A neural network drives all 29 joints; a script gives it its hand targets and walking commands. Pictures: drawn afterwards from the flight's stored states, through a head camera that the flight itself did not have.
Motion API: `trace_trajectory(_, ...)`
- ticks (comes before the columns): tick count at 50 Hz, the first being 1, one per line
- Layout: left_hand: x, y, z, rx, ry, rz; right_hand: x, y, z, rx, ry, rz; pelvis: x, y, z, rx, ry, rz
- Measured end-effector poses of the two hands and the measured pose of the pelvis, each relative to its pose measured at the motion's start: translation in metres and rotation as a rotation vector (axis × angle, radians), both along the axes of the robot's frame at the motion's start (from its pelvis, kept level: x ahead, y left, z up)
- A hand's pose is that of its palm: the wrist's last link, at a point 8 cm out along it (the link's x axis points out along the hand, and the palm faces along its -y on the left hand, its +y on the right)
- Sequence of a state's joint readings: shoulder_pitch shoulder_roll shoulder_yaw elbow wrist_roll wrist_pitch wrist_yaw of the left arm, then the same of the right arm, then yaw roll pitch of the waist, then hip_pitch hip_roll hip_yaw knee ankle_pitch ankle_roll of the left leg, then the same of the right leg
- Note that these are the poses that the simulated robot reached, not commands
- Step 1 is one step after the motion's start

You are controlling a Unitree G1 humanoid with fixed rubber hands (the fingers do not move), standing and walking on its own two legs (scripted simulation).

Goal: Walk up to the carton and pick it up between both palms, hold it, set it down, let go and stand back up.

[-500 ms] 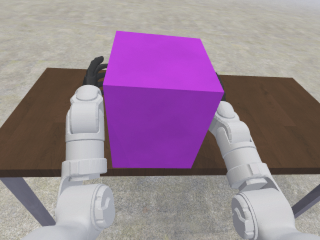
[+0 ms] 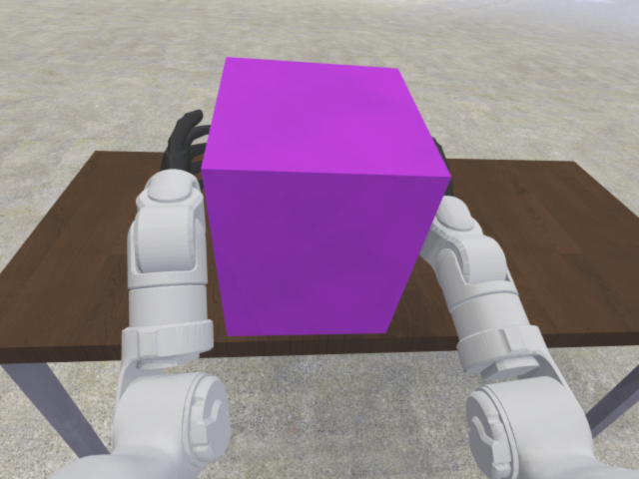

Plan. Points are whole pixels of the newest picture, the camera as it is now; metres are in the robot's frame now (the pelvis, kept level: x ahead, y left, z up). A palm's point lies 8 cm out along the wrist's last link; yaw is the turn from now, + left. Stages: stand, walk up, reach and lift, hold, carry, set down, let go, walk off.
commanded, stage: hold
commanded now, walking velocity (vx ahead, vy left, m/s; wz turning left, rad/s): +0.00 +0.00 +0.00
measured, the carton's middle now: (311, 204) +0.37 +0.00 +0.21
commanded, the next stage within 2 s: none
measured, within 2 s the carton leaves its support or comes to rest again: neither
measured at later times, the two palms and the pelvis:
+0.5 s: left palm (176, 172) +0.36 +0.15 +0.25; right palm (433, 194) +0.36 -0.14 +0.23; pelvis +0.00 +0.00 +0.00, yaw +0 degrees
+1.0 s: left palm (176, 179) +0.36 +0.15 +0.24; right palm (430, 202) +0.36 -0.14 +0.22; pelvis +0.00 +0.00 +0.00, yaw +0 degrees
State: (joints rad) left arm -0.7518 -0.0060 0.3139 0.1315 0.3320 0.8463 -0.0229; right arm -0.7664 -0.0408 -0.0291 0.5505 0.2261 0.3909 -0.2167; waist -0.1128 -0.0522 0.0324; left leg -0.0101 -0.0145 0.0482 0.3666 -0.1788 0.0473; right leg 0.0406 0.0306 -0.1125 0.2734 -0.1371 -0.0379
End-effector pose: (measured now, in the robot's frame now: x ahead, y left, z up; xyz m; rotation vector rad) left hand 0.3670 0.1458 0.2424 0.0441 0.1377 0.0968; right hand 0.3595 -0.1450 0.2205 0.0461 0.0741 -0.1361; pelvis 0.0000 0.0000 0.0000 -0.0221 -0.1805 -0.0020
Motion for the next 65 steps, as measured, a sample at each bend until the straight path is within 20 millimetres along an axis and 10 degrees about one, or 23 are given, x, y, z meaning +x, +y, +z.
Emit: trace_trajectory(65, -0.004, 0.003, -0.005, -0.008, 0.003, 0.004, -0.002, 0.003, -0.011, 0.000, 0.004, 0.006, 0.001, -0.001, 0.000, 0.005, -0.022, 0.002)
